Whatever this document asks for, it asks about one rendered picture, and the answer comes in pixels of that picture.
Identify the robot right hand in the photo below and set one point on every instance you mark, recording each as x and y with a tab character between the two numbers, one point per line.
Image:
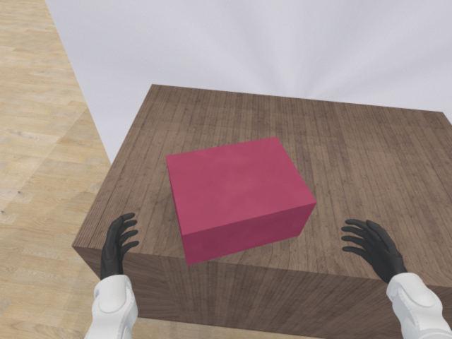
379	250

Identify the robot left hand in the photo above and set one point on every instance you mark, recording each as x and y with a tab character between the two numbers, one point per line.
113	251

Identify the left robot forearm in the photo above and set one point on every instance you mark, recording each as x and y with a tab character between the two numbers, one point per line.
114	310

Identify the carton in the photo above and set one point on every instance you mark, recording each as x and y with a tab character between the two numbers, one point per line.
237	197

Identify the pedestal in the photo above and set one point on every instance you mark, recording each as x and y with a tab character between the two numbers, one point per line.
390	165

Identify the right robot forearm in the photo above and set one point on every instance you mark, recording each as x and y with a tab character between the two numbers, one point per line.
418	309

